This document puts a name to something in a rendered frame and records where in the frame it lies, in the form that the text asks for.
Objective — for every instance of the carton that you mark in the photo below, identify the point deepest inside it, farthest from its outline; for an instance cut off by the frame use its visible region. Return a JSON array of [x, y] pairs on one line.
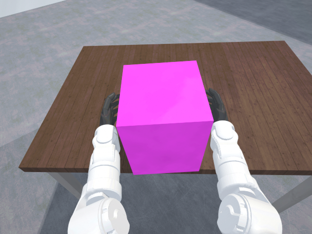
[[164, 119]]

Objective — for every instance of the table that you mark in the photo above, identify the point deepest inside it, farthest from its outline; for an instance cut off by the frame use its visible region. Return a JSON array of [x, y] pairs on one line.
[[265, 88]]

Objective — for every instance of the robot left upper arm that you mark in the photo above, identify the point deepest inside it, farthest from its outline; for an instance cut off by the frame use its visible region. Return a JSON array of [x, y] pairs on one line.
[[106, 216]]

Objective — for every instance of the right robot forearm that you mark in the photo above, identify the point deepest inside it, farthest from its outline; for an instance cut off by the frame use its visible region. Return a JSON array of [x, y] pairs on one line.
[[230, 165]]

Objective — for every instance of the robot left hand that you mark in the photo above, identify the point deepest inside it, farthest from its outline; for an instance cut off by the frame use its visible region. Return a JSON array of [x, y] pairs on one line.
[[107, 113]]

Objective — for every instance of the left robot forearm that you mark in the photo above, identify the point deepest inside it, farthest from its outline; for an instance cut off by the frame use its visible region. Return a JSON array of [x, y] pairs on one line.
[[104, 168]]

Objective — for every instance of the robot right hand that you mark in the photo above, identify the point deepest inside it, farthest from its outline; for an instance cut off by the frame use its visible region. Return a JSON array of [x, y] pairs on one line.
[[217, 107]]

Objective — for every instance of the robot right upper arm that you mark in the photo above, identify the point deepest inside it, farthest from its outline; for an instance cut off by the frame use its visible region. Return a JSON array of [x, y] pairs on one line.
[[241, 214]]

